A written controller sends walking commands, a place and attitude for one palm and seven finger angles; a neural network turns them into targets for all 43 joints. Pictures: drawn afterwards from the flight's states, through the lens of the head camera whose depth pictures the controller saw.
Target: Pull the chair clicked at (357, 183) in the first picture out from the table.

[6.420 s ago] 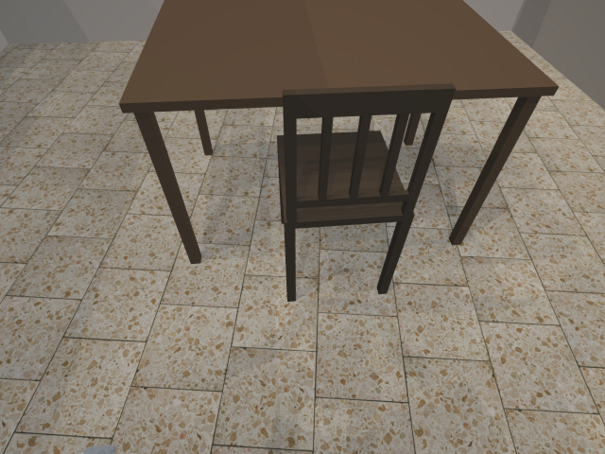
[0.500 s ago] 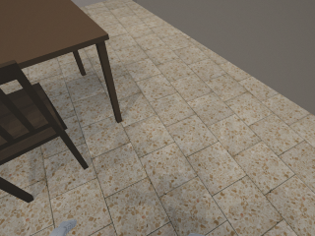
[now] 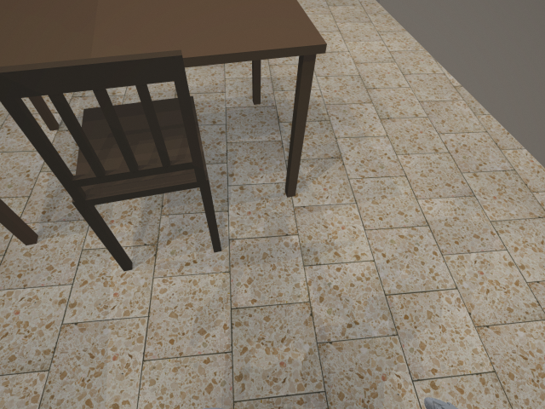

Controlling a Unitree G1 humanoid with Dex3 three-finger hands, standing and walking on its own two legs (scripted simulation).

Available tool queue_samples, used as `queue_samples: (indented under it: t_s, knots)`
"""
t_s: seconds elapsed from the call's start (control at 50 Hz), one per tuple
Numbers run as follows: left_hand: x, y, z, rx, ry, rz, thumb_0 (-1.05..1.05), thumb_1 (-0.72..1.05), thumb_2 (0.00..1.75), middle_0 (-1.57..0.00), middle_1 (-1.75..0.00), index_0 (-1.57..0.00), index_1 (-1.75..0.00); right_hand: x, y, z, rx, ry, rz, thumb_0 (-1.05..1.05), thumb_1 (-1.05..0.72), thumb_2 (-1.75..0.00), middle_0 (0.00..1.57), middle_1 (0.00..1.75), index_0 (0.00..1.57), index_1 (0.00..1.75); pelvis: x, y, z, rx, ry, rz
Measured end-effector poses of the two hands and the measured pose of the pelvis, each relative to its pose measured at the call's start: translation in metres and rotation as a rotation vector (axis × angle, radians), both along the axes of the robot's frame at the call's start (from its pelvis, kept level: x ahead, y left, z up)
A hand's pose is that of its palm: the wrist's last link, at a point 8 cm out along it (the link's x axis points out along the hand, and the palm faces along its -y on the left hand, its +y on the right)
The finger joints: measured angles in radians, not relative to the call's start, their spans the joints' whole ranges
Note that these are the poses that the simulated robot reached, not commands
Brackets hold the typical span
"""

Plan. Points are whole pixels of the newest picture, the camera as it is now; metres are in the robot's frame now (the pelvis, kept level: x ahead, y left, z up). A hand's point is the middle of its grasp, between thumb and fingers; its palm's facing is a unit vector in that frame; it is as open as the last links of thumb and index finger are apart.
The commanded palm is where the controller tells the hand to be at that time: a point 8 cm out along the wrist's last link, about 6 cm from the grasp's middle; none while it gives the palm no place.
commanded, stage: turn to face it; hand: left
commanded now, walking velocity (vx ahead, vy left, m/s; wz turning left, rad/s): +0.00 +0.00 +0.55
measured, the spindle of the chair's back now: (118, 132) +0.68 +0.43 -0.09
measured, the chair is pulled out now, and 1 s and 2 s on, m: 0.00 0.00 0.00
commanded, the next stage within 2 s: take the last steps up to it in 0.50 s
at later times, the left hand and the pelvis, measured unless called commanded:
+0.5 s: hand out of the picture +0.06 +0.20 -0.13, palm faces +0.25 -0.92 -0.30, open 7.4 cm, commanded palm none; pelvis +0.01 -0.02 +0.01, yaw +14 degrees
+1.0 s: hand out of the picture -0.06 +0.20 -0.16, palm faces +0.38 -0.91 -0.17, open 7.4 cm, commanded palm none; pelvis +0.05 +0.04 +0.02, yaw +19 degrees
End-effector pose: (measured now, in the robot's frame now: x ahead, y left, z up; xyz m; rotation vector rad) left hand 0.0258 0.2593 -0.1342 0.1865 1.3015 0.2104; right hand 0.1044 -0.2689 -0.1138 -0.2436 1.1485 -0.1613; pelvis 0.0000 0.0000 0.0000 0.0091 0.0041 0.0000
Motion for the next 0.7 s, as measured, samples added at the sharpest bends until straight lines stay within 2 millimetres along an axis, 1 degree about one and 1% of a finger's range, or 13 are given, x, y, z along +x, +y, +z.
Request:
queue_samples:
  t_s: [0.04,0.08,0.12,0.18,0.24,0.3,0.36,0.42,0.48,0.58,0.64,0.7]
  knots:
    - [-0.012,0.015,-0.006,0.010,0.039,0.035,0.00,0.90,0.90,-0.20,-0.30,-0.20,-0.30,0.016,0.011,0.005,-0.012,-0.034,0.037,0.00,-0.91,-0.89,0.20,0.29,0.20,0.30,0.000,0.006,-0.002,0.002,-0.003,0.016]
    - [-0.017,0.024,-0.004,0.019,0.053,0.067,0.00,0.91,0.90,-0.20,-0.30,-0.20,-0.30,0.024,0.020,0.011,-0.021,-0.048,0.064,0.00,-0.91,-0.89,0.20,0.29,0.20,0.30,0.001,0.009,0.002,-0.007,-0.003,0.037]
    - [-0.015,0.030,0.001,0.021,0.038,0.087,0.01,0.91,0.90,-0.20,-0.30,-0.20,-0.30,0.028,0.028,0.015,-0.024,-0.044,0.088,0.00,-0.91,-0.89,0.20,0.29,0.20,0.30,0.002,0.012,0.007,-0.014,-0.002,0.061]
    - [-0.008,0.034,0.011,0.025,-0.007,0.105,0.01,0.91,0.90,-0.20,-0.30,-0.20,-0.29,0.032,0.038,0.016,-0.013,-0.026,0.118,0.00,-0.91,-0.89,0.20,0.29,0.20,0.30,0.003,0.014,0.013,-0.021,-0.004,0.093]
    - [0.002,0.032,0.018,0.031,-0.050,0.115,0.00,0.91,0.90,-0.20,-0.30,-0.20,-0.29,0.031,0.043,0.013,0.007,-0.006,0.138,0.00,-0.91,-0.89,0.20,0.29,0.20,0.30,0.005,0.013,0.016,-0.021,-0.005,0.125]
    - [0.013,0.026,0.025,0.040,-0.090,0.122,0.00,0.91,0.90,-0.20,-0.30,-0.20,-0.29,0.028,0.043,0.006,0.029,0.019,0.147,0.00,-0.91,-0.89,0.20,0.30,0.20,0.30,0.007,0.008,0.016,-0.015,-0.007,0.153]
    - [0.023,0.014,0.030,0.052,-0.126,0.126,0.00,0.91,0.90,-0.20,-0.30,-0.20,-0.29,0.025,0.038,-0.005,0.053,0.046,0.149,0.00,-0.90,-0.89,0.20,0.30,0.20,0.30,0.009,0.000,0.013,-0.004,-0.009,0.177]
    - [0.026,0.001,0.031,0.073,-0.163,0.130,0.00,0.91,0.90,-0.20,-0.30,-0.20,-0.30,0.024,0.030,-0.021,0.081,0.066,0.149,0.00,-0.90,-0.89,0.20,0.30,0.20,0.30,0.014,-0.011,0.006,0.010,-0.009,0.198]
    - [0.019,-0.013,0.036,0.075,-0.168,0.147,0.00,0.91,0.90,-0.20,-0.30,-0.20,-0.30,0.023,0.024,-0.026,0.091,0.096,0.156,0.00,-0.91,-0.89,0.20,0.30,0.20,0.30,0.014,-0.018,0.008,0.008,-0.016,0.232]
    - [-0.005,-0.029,0.040,0.059,-0.127,0.209,0.00,0.90,0.90,-0.20,-0.30,-0.20,-0.30,0.024,0.019,-0.021,0.092,0.139,0.186,0.00,-0.91,-0.89,0.20,0.29,0.20,0.30,0.016,-0.022,0.017,0.020,-0.016,0.273]
    - [-0.021,-0.035,0.038,0.041,-0.098,0.243,0.00,0.90,0.90,-0.20,-0.30,-0.20,-0.30,0.026,0.021,-0.017,0.083,0.160,0.208,0.00,-0.91,-0.89,0.20,0.29,0.20,0.30,0.017,-0.022,0.020,0.028,-0.013,0.293]
    - [-0.042,-0.038,0.033,0.017,-0.067,0.285,0.00,0.90,0.90,-0.20,-0.30,-0.20,-0.30,0.031,0.028,-0.013,0.070,0.169,0.243,0.00,-0.91,-0.89,0.20,0.29,0.20,0.30,0.017,-0.017,0.021,0.025,-0.010,0.310]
